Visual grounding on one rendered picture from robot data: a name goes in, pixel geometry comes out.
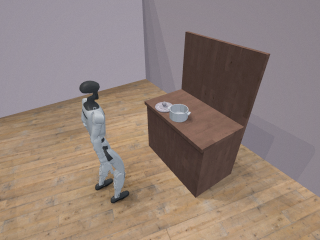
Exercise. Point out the robot left foot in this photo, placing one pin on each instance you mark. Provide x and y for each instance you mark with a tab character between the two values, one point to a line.
105	183

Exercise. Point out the robot foot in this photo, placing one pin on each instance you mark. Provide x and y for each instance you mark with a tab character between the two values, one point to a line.
105	183
122	195

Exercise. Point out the robot right upper arm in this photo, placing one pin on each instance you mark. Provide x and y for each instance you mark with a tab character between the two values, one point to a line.
97	122

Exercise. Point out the pot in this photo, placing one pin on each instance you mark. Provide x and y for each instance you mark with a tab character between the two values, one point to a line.
178	112

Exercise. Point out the lid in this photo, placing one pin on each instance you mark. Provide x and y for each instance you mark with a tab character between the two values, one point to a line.
159	107

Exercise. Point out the robot right forearm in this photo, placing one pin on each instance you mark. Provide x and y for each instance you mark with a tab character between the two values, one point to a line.
98	148

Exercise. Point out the robot right foot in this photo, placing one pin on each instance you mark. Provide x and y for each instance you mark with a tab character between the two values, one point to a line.
122	195

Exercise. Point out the robot left upper arm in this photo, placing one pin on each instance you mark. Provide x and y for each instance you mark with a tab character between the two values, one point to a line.
82	115

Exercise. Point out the table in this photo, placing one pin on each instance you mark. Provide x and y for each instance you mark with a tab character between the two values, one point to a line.
220	82

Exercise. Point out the right robot hand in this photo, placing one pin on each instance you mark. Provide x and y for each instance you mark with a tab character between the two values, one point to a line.
107	167

